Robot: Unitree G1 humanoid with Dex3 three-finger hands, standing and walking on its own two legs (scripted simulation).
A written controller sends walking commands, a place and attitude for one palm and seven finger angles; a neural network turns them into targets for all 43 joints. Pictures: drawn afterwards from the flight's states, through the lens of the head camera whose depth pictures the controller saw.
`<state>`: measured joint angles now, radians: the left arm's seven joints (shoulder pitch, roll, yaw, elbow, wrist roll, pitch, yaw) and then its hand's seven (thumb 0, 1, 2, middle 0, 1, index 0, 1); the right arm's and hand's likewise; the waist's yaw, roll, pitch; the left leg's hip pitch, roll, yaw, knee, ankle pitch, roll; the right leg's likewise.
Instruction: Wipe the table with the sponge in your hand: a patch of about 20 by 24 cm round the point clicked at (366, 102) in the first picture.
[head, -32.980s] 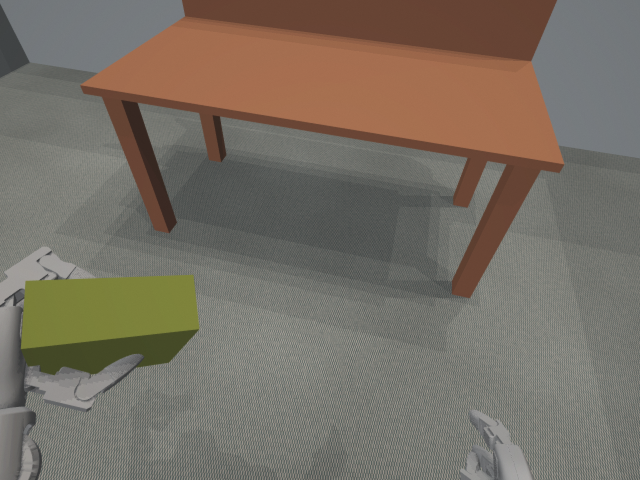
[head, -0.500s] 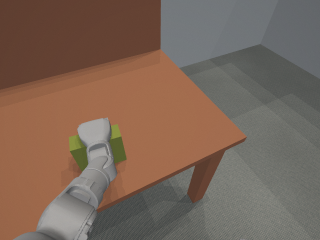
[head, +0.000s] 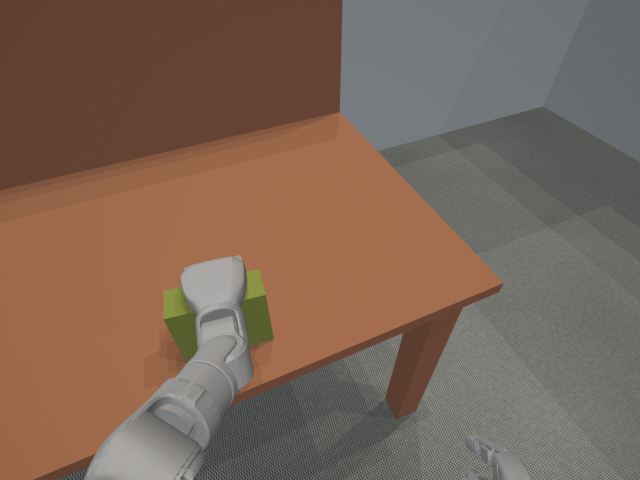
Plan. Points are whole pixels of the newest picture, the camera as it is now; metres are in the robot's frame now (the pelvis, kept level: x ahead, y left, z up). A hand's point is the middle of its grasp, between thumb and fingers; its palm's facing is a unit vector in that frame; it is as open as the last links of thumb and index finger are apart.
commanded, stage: wipe back along the third lane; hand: left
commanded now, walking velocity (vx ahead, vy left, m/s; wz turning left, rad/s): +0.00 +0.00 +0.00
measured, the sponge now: (224, 324) +0.35 +0.18 -0.05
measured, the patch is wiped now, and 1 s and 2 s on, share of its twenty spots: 1.00 1.00 1.00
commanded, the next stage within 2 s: slide back across to the middle lane in 0.86 s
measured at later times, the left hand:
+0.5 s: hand (224, 308) +0.36 +0.18 -0.01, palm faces -0.06 -0.01 -1.00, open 9.5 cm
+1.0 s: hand (225, 309) +0.35 +0.18 -0.01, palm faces -0.06 -0.01 -1.00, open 9.5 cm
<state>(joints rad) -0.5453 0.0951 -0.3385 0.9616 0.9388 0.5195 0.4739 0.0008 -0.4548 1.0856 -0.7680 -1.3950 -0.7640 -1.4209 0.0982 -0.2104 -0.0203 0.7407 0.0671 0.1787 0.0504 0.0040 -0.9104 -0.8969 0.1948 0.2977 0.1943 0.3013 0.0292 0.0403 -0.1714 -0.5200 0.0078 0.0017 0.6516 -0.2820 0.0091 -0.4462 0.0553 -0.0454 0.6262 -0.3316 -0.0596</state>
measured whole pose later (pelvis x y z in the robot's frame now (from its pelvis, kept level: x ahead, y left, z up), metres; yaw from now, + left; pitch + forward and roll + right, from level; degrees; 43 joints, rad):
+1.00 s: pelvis -0.01 -0.01 +0.00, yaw +0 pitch +9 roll +0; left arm -0.53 0.11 -0.32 0.95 0.95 0.51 0.47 0.00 -0.45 1.08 -0.76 -1.40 -0.76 -1.43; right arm 0.12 -0.22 -0.03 0.75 0.07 0.18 0.04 0.00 -0.91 -0.90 0.19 0.30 0.19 0.30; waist 0.02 0.04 -0.17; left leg -0.54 0.02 0.00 0.67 -0.28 0.00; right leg -0.47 0.06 -0.05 0.66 -0.34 -0.07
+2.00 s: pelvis -0.01 -0.01 +0.00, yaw +0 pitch +8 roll +0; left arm -0.37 0.31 -0.12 0.75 1.00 0.33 0.31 -0.01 -0.47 1.09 -0.79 -1.38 -0.78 -1.40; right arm 0.13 -0.24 -0.02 0.72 0.08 0.11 -0.02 0.01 -0.91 -0.90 0.20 0.30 0.20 0.30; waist 0.02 0.05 -0.13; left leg -0.52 0.01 -0.01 0.67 -0.28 0.00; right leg -0.45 0.06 -0.05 0.65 -0.34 -0.07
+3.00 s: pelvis -0.01 +0.02 -0.02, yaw -2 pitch +19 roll -3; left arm -0.84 0.51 -0.02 1.21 1.03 0.25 0.32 0.01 -0.49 1.10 -0.80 -1.36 -0.80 -1.39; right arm 0.29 -0.25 -0.01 0.75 0.06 0.07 0.01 0.00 -0.91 -0.90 0.20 0.30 0.20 0.30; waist -0.09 0.04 -0.17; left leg -0.83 0.03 0.00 0.83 -0.33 0.03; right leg -0.73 0.08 -0.05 0.75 -0.34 -0.04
